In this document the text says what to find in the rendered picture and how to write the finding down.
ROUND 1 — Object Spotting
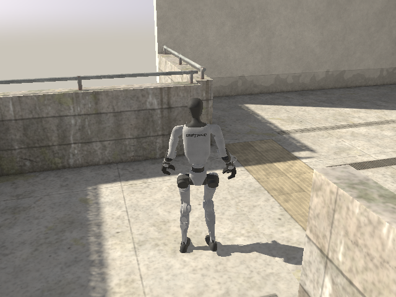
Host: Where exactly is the robot right foot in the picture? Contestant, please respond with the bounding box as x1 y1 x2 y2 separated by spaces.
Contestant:
205 235 217 251

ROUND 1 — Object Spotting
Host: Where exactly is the right robot forearm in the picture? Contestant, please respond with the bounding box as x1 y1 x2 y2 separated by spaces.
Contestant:
222 148 235 170

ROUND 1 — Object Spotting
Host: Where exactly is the right robot upper arm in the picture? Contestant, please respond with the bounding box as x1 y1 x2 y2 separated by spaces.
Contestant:
209 124 227 157

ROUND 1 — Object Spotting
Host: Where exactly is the left robot forearm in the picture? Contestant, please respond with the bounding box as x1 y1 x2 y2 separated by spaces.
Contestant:
163 150 173 167

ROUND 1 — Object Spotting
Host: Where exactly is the left robot upper arm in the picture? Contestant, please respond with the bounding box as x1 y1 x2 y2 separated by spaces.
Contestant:
167 125 184 159

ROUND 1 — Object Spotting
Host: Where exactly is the robot right hand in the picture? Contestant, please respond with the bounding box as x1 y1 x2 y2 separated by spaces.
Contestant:
222 167 236 179

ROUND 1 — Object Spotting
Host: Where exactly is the robot left hand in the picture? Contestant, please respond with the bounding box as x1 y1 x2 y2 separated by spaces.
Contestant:
161 164 175 175

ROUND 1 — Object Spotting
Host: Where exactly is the left robot shin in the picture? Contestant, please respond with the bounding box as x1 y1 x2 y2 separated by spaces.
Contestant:
179 204 189 244

